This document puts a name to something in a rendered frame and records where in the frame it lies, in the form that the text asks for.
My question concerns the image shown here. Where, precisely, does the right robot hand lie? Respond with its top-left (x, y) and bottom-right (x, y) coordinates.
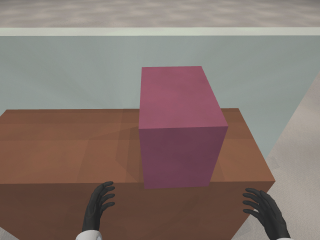
top-left (242, 188), bottom-right (291, 240)

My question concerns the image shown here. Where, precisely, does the left robot forearm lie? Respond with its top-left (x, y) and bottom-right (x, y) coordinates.
top-left (75, 230), bottom-right (103, 240)

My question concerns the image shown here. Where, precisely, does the left robot hand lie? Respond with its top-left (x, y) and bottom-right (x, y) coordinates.
top-left (82, 181), bottom-right (115, 232)

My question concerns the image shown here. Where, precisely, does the pedestal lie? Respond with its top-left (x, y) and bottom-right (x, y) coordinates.
top-left (0, 108), bottom-right (275, 240)

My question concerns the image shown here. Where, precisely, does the carton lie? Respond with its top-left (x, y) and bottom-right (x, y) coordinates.
top-left (138, 66), bottom-right (229, 189)

